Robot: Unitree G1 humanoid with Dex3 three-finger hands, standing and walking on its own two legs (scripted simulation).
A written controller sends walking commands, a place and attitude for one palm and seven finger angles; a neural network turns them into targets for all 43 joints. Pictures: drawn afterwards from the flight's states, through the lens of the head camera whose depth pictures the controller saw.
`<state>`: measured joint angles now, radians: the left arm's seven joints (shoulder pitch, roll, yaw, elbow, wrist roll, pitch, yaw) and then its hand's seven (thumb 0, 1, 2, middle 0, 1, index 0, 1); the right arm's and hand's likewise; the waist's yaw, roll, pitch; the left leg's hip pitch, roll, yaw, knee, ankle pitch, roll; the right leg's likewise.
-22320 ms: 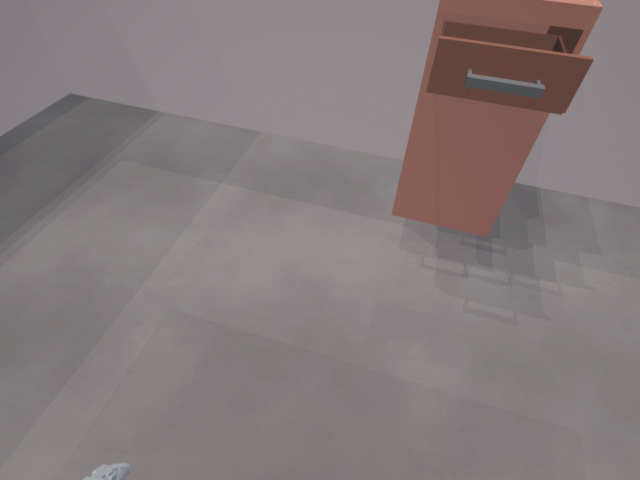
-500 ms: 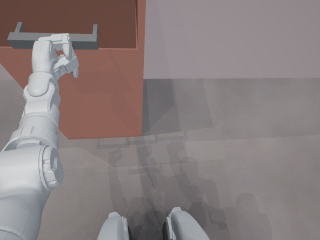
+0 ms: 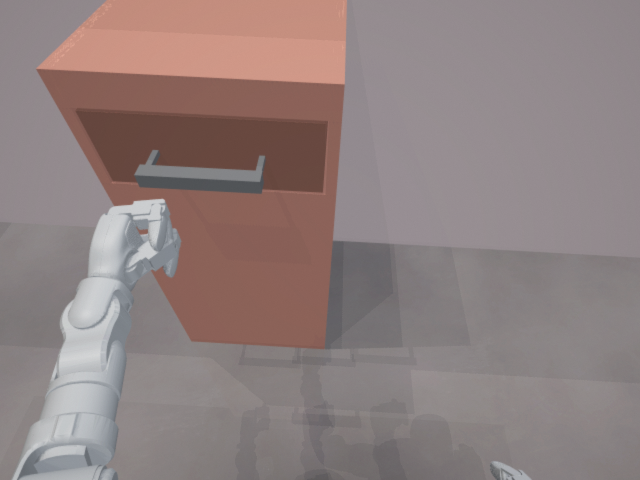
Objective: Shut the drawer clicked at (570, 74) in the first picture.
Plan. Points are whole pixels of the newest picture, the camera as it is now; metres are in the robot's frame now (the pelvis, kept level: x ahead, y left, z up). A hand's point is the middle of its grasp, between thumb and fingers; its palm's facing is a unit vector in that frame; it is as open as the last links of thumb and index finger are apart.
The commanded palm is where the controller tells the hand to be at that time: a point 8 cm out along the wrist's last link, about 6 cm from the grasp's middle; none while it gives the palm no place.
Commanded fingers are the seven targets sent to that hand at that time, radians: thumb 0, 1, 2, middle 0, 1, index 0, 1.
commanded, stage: draw the hand back to the body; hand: left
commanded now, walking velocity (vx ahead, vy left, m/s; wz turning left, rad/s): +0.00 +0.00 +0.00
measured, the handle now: (204, 169) +0.58 +0.19 +0.05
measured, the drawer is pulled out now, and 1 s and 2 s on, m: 0.00 0.00 0.00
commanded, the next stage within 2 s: step back with the hand held close in 1.00 s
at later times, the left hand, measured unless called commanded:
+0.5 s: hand (68, 332) +0.24 +0.22 +0.16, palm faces +0.30 -0.92 -0.25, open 3.3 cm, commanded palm +0.19 +0.27 +0.17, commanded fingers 0.00 0.90 0.90 -1.40 -1.60 -1.40 -1.60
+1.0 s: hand out of the picture +0.14 +0.24 +0.19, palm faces +0.45 -0.82 -0.37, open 3.2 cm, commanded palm +0.10 +0.28 +0.21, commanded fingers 0.00 0.90 0.90 -1.40 -1.60 -1.40 -1.60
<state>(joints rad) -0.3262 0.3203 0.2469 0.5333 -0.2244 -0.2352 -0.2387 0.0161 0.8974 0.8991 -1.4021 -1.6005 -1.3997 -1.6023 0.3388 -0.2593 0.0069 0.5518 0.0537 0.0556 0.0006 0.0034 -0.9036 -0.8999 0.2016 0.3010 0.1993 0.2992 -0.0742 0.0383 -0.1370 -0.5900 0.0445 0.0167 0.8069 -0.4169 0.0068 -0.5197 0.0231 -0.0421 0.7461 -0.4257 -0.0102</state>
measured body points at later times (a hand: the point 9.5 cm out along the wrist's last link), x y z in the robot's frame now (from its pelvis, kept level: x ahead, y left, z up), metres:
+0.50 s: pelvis -0.02 +0.00 +0.03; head -0.04 -0.01 +0.48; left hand +0.22 +0.27 +0.17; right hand +0.17 -0.20 -0.05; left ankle -0.02 +0.11 -0.71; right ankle -0.04 -0.11 -0.71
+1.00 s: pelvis -0.02 +0.00 +0.04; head -0.05 -0.03 +0.48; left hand +0.11 +0.29 +0.21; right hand +0.18 -0.22 -0.04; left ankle -0.02 +0.11 -0.71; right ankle -0.04 -0.12 -0.71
